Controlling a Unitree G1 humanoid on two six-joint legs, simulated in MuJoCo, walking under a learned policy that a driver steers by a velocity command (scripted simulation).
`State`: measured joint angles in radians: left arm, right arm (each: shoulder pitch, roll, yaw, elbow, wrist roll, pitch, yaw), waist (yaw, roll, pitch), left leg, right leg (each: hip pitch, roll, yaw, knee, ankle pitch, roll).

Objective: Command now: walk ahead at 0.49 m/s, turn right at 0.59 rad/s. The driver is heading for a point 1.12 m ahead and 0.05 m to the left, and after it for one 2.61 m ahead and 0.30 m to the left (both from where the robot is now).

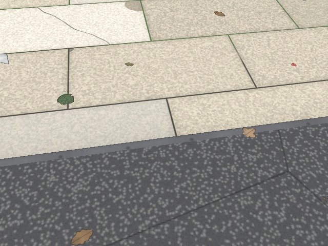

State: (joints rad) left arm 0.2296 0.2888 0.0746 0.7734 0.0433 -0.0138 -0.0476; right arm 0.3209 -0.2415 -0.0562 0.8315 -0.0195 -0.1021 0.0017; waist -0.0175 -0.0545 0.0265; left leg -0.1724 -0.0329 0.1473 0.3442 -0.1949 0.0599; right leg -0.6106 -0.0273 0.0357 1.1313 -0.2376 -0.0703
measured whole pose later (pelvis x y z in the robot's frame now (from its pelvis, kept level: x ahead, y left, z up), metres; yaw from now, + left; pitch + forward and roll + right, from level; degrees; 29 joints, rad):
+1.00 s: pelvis +0.56 -0.05 +0.00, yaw -9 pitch -1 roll +0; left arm 0.30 0.24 0.04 0.94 0.03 -0.06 -0.01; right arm 0.28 -0.23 -0.05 0.92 -0.02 -0.07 0.01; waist 0.01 -0.03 0.05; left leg -0.24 -0.05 0.11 0.43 -0.18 0.10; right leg -0.43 -0.02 0.01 1.17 -0.30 -0.08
